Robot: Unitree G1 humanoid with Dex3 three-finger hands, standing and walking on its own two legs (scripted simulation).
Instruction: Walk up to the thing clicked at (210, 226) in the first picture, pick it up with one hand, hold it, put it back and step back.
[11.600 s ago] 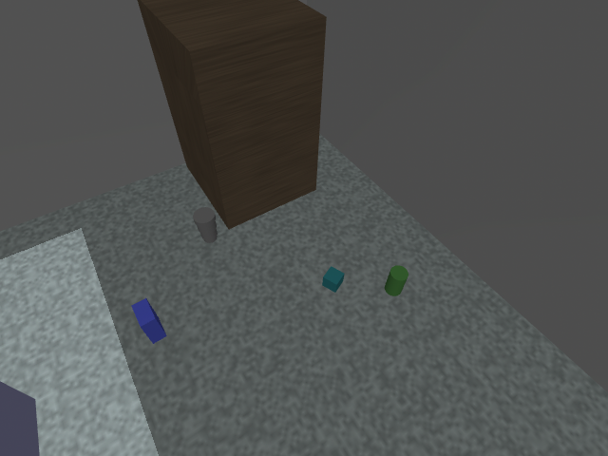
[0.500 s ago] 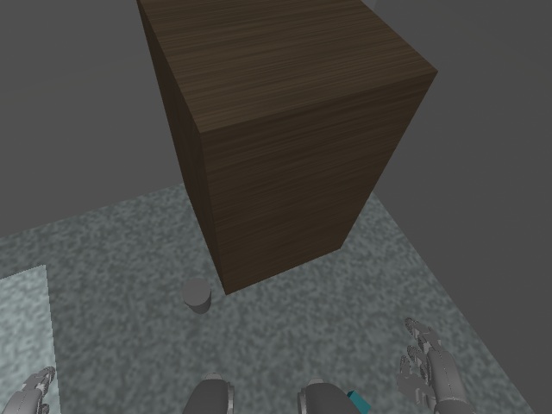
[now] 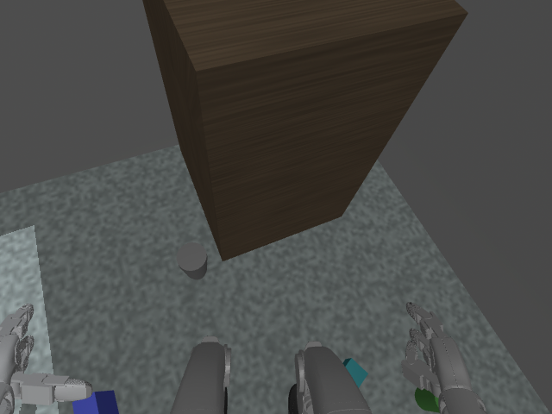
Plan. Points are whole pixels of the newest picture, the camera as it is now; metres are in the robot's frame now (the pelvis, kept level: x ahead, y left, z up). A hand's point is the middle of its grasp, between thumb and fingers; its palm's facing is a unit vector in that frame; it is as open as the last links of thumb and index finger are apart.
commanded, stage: go down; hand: left
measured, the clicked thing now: (194, 264) +0.49 +0.19 -0.57
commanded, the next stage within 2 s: approach in 1.42 s
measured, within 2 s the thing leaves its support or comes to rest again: neither
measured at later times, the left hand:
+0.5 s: hand (67, 287) +0.33 +0.36 -0.19, palm faces +0.21 -0.96 -0.16, open 17.0 cm
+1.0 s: hand (73, 266) +0.38 +0.38 -0.23, palm faces +0.22 -0.97 -0.10, open 17.0 cm
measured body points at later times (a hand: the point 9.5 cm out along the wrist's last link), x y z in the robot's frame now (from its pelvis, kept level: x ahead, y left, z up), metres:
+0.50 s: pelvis -0.04 -0.01 -0.16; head +0.16 +0.02 +0.24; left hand +0.31 +0.41 -0.18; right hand +0.10 -0.28 -0.28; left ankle +0.04 +0.12 -0.61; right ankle +0.02 -0.13 -0.61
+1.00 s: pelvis -0.06 +0.00 -0.24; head +0.15 +0.04 +0.15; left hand +0.36 +0.43 -0.22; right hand +0.05 -0.29 -0.35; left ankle +0.04 +0.12 -0.61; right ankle +0.02 -0.13 -0.61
